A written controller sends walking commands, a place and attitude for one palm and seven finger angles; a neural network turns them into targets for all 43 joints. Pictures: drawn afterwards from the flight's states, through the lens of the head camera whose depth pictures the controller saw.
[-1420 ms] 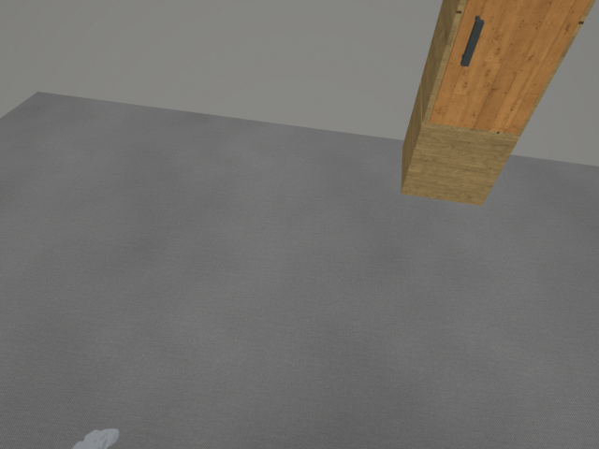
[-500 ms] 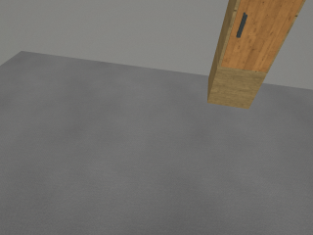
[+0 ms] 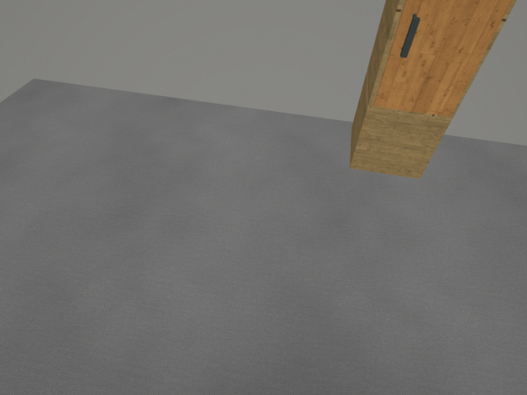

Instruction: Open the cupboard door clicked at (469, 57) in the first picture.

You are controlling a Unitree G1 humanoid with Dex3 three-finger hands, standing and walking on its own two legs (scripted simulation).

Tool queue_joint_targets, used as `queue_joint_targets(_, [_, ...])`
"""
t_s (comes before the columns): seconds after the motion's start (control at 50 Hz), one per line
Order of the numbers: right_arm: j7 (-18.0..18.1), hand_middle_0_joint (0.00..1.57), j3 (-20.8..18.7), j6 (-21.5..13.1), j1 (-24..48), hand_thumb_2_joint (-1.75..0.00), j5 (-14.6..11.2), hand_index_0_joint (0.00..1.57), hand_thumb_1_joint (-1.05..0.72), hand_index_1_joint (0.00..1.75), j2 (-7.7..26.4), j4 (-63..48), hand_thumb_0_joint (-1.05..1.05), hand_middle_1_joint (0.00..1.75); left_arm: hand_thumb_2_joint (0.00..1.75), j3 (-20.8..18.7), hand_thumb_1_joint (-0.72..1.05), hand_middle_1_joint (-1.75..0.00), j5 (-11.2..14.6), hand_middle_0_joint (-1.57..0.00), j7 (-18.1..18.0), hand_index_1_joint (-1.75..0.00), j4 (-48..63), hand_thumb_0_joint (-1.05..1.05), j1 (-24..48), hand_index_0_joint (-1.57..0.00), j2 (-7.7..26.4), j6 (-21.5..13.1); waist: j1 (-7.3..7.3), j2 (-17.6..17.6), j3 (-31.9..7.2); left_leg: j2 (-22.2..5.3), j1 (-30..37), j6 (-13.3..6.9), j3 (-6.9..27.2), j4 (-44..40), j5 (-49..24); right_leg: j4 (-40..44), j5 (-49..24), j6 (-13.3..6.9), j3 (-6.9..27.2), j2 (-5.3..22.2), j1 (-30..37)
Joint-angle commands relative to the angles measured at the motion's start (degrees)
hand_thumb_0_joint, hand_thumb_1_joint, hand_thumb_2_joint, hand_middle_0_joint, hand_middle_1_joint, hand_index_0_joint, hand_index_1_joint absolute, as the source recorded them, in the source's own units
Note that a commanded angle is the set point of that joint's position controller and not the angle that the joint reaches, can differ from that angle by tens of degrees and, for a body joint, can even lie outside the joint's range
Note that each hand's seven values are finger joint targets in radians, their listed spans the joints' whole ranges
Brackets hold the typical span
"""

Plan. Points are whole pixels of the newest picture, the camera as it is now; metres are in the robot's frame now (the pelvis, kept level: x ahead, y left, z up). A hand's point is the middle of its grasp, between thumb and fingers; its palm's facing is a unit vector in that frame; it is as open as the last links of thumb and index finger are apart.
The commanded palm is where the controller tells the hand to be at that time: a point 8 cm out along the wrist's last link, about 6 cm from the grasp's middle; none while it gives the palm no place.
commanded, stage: look at it before walking up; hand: left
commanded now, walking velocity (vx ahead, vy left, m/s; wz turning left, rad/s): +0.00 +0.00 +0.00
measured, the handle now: (409, 35) +1.35 -0.49 -0.02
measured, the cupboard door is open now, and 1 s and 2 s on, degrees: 0 0 0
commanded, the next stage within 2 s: walk to a spot facing it in 0.12 s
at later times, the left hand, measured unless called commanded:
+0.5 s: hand out of the picture +0.08 +0.21 -0.17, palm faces -0.11 -0.95 -0.29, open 7.4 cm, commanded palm none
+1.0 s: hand out of the picture +0.09 +0.18 -0.17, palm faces -0.27 -0.94 -0.23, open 7.4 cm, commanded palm none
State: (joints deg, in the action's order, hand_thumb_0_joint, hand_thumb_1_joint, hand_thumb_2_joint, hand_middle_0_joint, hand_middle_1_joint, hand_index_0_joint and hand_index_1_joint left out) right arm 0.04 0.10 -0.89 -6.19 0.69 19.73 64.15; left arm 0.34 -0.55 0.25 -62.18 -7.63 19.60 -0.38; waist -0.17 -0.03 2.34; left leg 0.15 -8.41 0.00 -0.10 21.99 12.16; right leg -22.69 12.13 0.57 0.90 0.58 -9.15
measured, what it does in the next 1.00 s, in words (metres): lifts its left foot, turning right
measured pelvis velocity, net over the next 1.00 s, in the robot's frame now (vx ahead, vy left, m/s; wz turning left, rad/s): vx -0.01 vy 0.00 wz -0.36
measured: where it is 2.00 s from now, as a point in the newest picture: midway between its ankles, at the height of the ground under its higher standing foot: outside the picture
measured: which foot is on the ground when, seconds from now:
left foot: down 0.00-0.60, up 0.62-1.00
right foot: down 0.00-1.00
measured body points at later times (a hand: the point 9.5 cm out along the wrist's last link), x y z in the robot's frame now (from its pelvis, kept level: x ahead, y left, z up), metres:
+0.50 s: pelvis +0.00 -0.01 -0.01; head +0.02 -0.01 +0.43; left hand +0.08 +0.26 -0.15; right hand +0.07 -0.28 -0.15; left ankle +0.00 +0.12 -0.74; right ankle +0.00 -0.12 -0.74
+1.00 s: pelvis -0.01 +0.00 +0.00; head +0.02 -0.01 +0.44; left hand +0.10 +0.23 -0.15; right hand +0.00 -0.29 -0.14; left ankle +0.01 +0.14 -0.71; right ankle -0.01 -0.11 -0.74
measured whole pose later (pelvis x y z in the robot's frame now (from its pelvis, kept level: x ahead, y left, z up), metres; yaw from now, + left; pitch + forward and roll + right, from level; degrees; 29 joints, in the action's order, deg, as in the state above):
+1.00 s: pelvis -0.01 +0.00 +0.00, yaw -21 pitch +2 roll +0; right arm 0.9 -3.2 1.6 -7.6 1.0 14.1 53.6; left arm -3.6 -1.3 0.7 -53.3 -16.2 12.7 1.6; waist 2.7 -0.9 1.4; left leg -1.5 -21.0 3.5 0.0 46.0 24.6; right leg -25.8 9.6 -2.4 9.0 -5.6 -17.8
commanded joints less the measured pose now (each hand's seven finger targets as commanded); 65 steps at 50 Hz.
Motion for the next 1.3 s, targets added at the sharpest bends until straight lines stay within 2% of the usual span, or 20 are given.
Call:
queue_joint_targets(0.0, [0.6,0.2,-2.4,-1.1,3.1,-0.9,-0.3,0.2,-0.9,0.3,11.8,-4.0,0.0,0.3,0.9,-2.3,0.9,-0.3,-0.1,-0.2,-0.9,-0.3,3.5,0.0,2.3,-0.2,11.8,-1.3,0.22,-0.4,-4.6,-6.9,1.8,-1.6,5.6,-3.5,-8.8,3.8,-8.5,-2.2,5.4,6.4,0.7])
queue_joint_targets(0.22, [0.8,0.2,-2.4,-1.1,3.7,-0.9,-0.2,0.2,-0.9,0.3,12.2,-4.2,0.0,0.3,0.9,-2.4,0.9,-0.3,-0.1,-0.2,-0.8,-0.3,3.5,0.0,2.7,-0.2,12.0,-1.1,0.27,0.3,-4.0,-7.3,3.1,-1.6,5.0,-3.8,-10.2,3.6,-10.4,-2.2,5.4,6.1,0.5])
queue_joint_targets(0.3, [1.4,0.2,-1.8,0.4,-1.1,-0.9,-0.1,0.2,-0.9,0.3,4.8,-4.9,0.0,0.3,0.9,-1.9,0.9,-0.3,-0.2,-0.2,-1.2,-0.3,4.6,0.0,-1.1,-0.2,5.4,1.2,-0.23,-0.6,-3.9,-8.0,3.2,-0.3,1.0,1.0,-11.4,-1.3,-16.0,-1.5,6.6,5.3,-3.2])
queue_joint_targets(0.36, [1.8,0.2,-3.1,1.2,-2.3,-0.9,0.0,0.2,-0.9,0.3,5.8,-7.5,0.0,0.3,0.9,-2.8,0.9,-0.3,-0.5,-0.2,-0.9,-0.3,7.2,0.0,-2.2,-0.2,5.6,2.1,-0.37,0.0,-4.0,-9.5,2.4,-0.9,0.5,3.2,-10.4,-6.2,-16.6,-1.7,7.0,3.8,-6.7])
queue_joint_targets(0.42, [1.9,0.2,-4.2,1.5,-1.3,-0.9,0.1,0.2,-0.9,0.3,6.6,-10.1,0.0,0.3,0.9,-3.3,0.9,-0.3,-0.6,-0.2,-0.4,-0.3,9.6,0.0,-3.2,-0.2,4.5,2.7,-0.01,4.2,-3.3,-13.1,0.5,-3.1,2.4,2.7,-7.6,-13.3,-11.2,-1.0,5.4,1.1,-10.9])
queue_joint_targets(0.5, [1.7,0.2,-5.3,1.1,1.3,-0.9,0.3,0.2,-0.9,0.3,6.6,-12.9,0.0,0.3,0.9,-4.4,0.9,-0.3,-0.5,-0.2,0.2,-0.3,11.8,0.0,-5.6,-0.2,1.7,3.3,1.34,11.2,-2.4,-21.6,-5.8,-9.0,4.5,0.8,-13.8,-28.6,16.0,0.4,-0.2,0.9,-10.8])
queue_joint_targets(0.54, [1.7,0.2,-5.5,1.3,3.4,-0.9,0.5,0.2,-0.9,0.3,6.3,-13.9,0.0,0.3,0.9,-5.0,0.9,-0.3,-0.7,-0.2,0.5,-0.3,11.2,0.0,-10.9,-0.2,1.2,2.7,4.54,6.6,-2.9,-18.1,-9.0,-5.1,-1.3,11.1,-13.3,-16.8,8.0,0.0,-1.1,1.7,-3.7])
queue_joint_targets(0.56, [1.5,0.2,-5.4,1.9,2.5,-0.9,0.2,0.2,-0.9,0.3,4.3,-14.4,0.0,0.3,0.9,-5.6,0.9,-0.3,-1.2,-0.2,0.3,-0.3,10.7,0.0,-13.7,-0.2,4.5,1.8,5.31,-6.1,-3.2,-11.3,-13.6,-0.2,-6.8,25.7,-2.9,-4.3,-5.7,-1.5,6.8,5.8,-0.9])
queue_joint_targets(0.58, [1.2,0.2,-4.4,2.0,1.5,-0.9,-0.2,0.2,-0.9,0.3,-0.7,-16.6,0.0,0.3,0.9,-6.5,0.9,-0.3,-1.5,-0.2,-0.6,-0.3,11.3,0.0,-14.2,-0.2,9.9,0.9,4.23,-22.2,-1.9,-1.7,-27.0,3.5,-6.9,40.6,21.7,4.2,-22.2,-7.5,31.1,19.8,0.9])
queue_joint_targets(0.6, [1.6,0.2,-4.5,2.6,2.5,-0.9,-0.3,0.2,-0.9,0.3,1.1,-16.6,0.0,0.3,0.9,-6.4,0.9,-0.3,-0.6,-0.2,-1.2,-0.3,11.8,0.0,-14.8,-0.2,9.0,1.3,5.21,-16.3,-3.8,-2.8,-23.5,2.5,2.2,44.4,21.3,7.8,-13.9,-10.1,32.1,19.7,-3.3])
queue_joint_targets(0.66, [1.2,0.2,-4.8,2.1,0.9,-0.9,0.1,0.2,-0.9,0.3,0.9,-14.4,0.0,0.3,0.9,-5.8,0.9,-0.3,-0.4,-0.2,-1.4,-0.3,13.7,0.0,-6.5,-0.2,4.9,1.1,1.09,-6.8,-2.7,-4.7,-24.0,3.2,2.9,45.4,10.6,4.6,-11.6,-10.5,23.9,13.2,-2.9])
queue_joint_targets(0.7, [1.3,0.2,-4.7,2.2,-0.4,-0.9,0.1,0.2,-0.9,0.3,-0.1,-13.7,0.0,0.3,0.9,-5.8,0.9,-0.3,-0.4,-0.2,-1.3,-0.3,13.4,0.0,-7.6,-0.2,3.9,0.8,1.05,-6.2,-5.8,-4.2,-22.6,3.9,1.9,43.1,9.1,2.9,-17.2,-10.0,20.7,11.6,0.0])
queue_joint_targets(0.78, [1.5,0.2,-4.6,2.4,0.3,-0.9,0.0,0.2,-0.9,0.3,-1.2,-14.0,0.0,0.3,0.9,-6.3,0.9,-0.3,-0.5,-0.2,-1.2,-0.3,12.5,0.0,-10.2,-0.2,4.0,0.9,2.13,-5.5,-7.3,-3.1,-22.8,4.4,1.6,38.9,9.2,2.3,-18.8,-10.1,21.1,10.2,3.4])
queue_joint_targets(0.92, [0.8,0.2,-4.4,1.1,1.7,-0.9,0.2,0.2,-0.9,0.3,-0.9,-16.3,0.0,0.3,0.9,-6.8,0.9,-0.3,-1.0,-0.2,-0.3,-0.3,12.2,0.0,-10.3,-0.2,4.8,0.9,3.44,-8.9,-4.4,-2.1,-17.6,3.5,0.0,24.3,12.8,9.0,12.8,-11.4,27.8,8.5,-1.9])
queue_joint_targets(1.0, [1.2,0.2,-4.5,-0.4,-9.0,-0.9,-0.3,0.2,-0.9,0.3,-0.9,-14.2,0.0,0.3,0.9,-7.0,0.9,-0.3,-0.7,-0.2,0.2,-0.3,14.1,0.0,-4.1,-0.2,5.1,1.2,-1.64,-8.1,-5.2,0.3,5.4,1.2,-1.7,3.4,7.6,4.4,18.5,-7.9,25.3,3.6,-17.3])
queue_joint_targets(1.02, [1.9,0.2,-5.0,-1.0,-13.7,-0.9,-0.2,0.2,-0.9,0.3,1.9,-13.0,0.0,0.3,0.9,-6.5,0.9,-0.3,-0.5,-0.2,0.6,-0.3,15.1,0.0,-2.7,-0.2,2.6,1.2,-4.13,-1.1,-6.0,-4.9,16.6,-0.1,2.3,-2.8,11.2,-2.9,20.9,-4.8,20.1,-0.8,-26.7])
queue_joint_targets(1.04, [2.1,0.2,-6.2,-1.2,-16.0,-0.9,0.7,0.2,-0.9,0.3,8.1,-13.0,0.0,0.3,0.9,-5.9,0.9,-0.3,0.0,-0.2,1.4,-0.3,16.8,0.0,-2.5,-0.2,-1.7,1.2,-5.34,16.8,-4.4,-21.3,20.5,-4.6,22.8,-12.2,27.8,-20.0,22.1,-1.6,9.4,-7.8,-38.6])
queue_joint_targets(1.06, [2.1,0.2,-6.2,-1.3,-15.0,-0.9,0.2,0.2,-0.9,0.3,10.1,-14.4,0.0,0.3,0.9,-6.5,0.9,-0.3,-0.5,-0.2,1.8,-0.3,19.3,0.0,1.4,-0.2,0.0,0.3,-4.83,12.8,0.6,-30.8,10.9,-9.0,29.1,-15.5,30.7,-29.2,18.6,0.2,3.5,-2.1,-39.1])
queue_joint_targets(1.16, [2.0,0.2,-3.1,-3.0,-9.0,-0.9,0.4,0.2,-0.9,0.3,0.6,-14.6,0.0,0.3,0.9,-6.8,0.9,-0.3,-1.7,-0.2,3.6,-0.3,13.8,0.0,-4.4,-0.2,-1.7,1.6,1.46,7.5,4.9,-16.4,-0.6,-3.7,5.1,-13.8,10.0,-46.7,0.1,2.0,1.0,1.0,-32.9])
queue_joint_targets(1.28, [2.4,0.2,-2.6,-4.0,-20.8,-0.9,0.3,0.2,-0.9,0.3,-1.1,-9.2,0.0,0.3,0.9,-5.2,0.9,-0.3,-1.5,-0.2,3.5,-0.3,14.9,0.0,2.7,-0.2,-4.4,2.0,-1.57,7.0,5.5,-17.6,11.1,-4.0,-2.3,-9.1,-18.1,-44.2,-1.7,2.4,-2.5,3.2,-39.4])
